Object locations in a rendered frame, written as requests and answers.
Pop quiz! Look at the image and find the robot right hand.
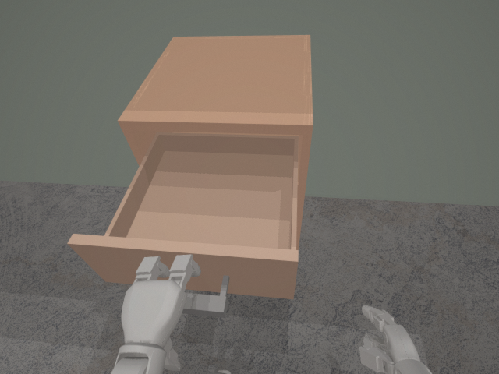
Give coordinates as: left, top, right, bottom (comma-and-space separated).
359, 305, 420, 374

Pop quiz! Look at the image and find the left robot forearm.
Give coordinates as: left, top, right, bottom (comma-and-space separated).
111, 342, 167, 374

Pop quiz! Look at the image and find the handle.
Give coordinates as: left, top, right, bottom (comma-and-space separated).
182, 275, 229, 318

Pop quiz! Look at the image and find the drawer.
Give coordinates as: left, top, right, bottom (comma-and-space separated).
67, 132, 299, 299

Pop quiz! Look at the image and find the robot left hand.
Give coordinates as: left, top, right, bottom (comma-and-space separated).
121, 254, 201, 371

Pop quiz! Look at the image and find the cabinet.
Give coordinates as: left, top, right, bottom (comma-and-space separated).
118, 35, 313, 250

